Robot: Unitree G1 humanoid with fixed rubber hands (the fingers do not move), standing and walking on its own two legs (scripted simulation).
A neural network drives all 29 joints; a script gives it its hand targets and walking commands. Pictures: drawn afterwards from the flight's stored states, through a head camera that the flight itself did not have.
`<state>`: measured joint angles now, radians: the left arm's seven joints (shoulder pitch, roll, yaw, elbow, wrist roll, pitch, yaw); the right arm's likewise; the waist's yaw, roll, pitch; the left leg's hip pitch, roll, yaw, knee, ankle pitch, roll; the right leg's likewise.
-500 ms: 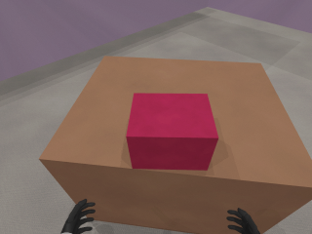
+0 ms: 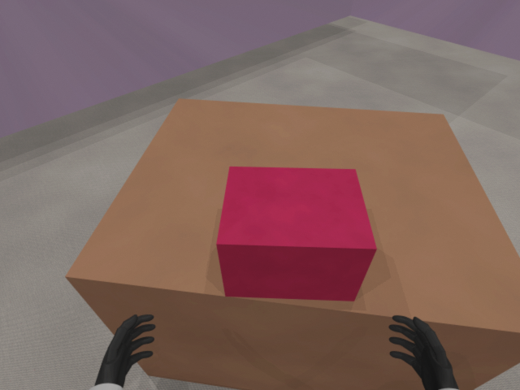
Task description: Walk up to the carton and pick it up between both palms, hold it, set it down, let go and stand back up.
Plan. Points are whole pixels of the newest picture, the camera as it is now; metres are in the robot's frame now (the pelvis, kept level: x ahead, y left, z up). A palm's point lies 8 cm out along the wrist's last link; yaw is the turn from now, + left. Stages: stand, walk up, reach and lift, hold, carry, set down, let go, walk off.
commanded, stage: reach and lift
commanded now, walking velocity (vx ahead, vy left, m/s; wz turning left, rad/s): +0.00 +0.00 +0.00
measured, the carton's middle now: (290, 232) +0.43 -0.04 -0.02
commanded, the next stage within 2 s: none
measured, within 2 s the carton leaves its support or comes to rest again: neither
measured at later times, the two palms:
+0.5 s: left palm (132, 316) +0.25 +0.22 +0.00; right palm (431, 317) +0.25 -0.24 +0.00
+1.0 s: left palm (140, 246) +0.34 +0.21 +0.06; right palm (432, 246) +0.34 -0.25 +0.06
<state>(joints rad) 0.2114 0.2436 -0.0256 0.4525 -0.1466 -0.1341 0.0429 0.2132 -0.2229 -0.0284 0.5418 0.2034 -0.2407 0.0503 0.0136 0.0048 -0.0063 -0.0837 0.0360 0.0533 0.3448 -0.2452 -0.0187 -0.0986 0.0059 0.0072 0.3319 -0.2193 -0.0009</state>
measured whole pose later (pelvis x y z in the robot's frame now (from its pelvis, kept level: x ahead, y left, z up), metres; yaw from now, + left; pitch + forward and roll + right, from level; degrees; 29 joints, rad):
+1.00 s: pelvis -0.03 -0.01 +0.00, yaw +1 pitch +7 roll +0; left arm -0.54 0.31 -0.04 0.85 -0.27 -0.06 0.01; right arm -0.53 -0.39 0.08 0.91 0.43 -0.14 0.02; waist 0.00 0.00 -0.10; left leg -0.32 0.05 0.03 0.43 -0.22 -0.03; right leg -0.33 0.01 -0.01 0.42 -0.20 -0.01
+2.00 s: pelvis -0.02 -0.01 -0.01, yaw +1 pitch +19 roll -1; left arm -1.08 0.35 -0.10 1.36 -0.30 -0.11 -0.01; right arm -1.06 -0.45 0.20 1.36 0.53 -0.12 0.01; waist 0.02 0.00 -0.20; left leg -0.58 0.06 0.02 0.48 -0.22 -0.03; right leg -0.57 0.03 -0.02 0.43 -0.19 -0.01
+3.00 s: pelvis -0.04 -0.01 -0.04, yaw +1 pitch +28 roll -1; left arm -1.12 0.22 -0.08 1.55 -0.29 -0.37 0.05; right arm -1.07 -0.27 0.04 1.42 0.35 -0.29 -0.07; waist -0.02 0.01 -0.29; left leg -0.91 0.06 0.00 0.71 -0.28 -0.04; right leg -0.90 0.02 -0.04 0.67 -0.26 -0.02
